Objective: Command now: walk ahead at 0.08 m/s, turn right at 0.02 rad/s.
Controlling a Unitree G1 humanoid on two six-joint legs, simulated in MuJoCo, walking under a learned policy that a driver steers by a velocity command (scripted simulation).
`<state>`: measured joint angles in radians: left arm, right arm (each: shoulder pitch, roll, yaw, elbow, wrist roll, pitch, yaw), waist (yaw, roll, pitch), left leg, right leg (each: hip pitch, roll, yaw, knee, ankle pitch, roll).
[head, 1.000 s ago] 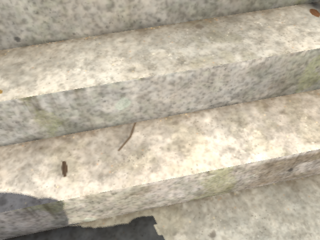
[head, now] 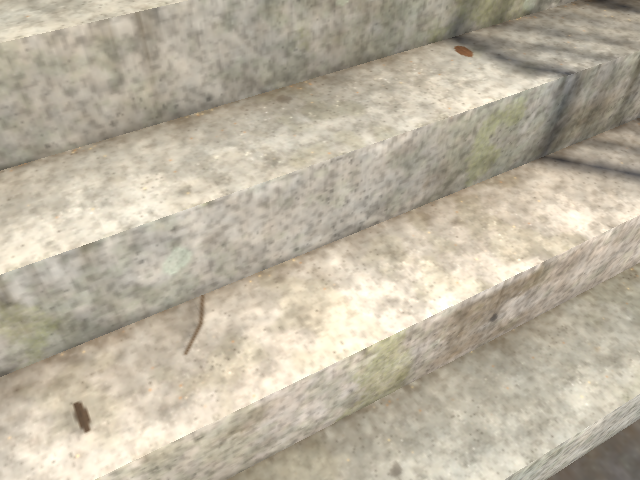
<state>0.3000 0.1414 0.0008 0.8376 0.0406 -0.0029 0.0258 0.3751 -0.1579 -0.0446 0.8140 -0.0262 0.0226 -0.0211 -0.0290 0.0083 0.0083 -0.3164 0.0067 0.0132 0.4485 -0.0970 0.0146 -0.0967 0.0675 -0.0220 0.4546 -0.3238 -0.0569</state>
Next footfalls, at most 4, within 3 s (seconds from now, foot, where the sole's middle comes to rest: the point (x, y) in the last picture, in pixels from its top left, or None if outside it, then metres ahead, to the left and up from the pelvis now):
0.34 left None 0.08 0.10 -0.77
0.88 right None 0.46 -0.10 -0.57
1.46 left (296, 330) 0.64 0.05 -0.36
2.04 right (424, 85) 1.07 -0.20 -0.16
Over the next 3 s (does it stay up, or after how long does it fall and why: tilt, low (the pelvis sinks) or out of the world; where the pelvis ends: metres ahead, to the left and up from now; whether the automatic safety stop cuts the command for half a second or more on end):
stays up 1.26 0.02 0.84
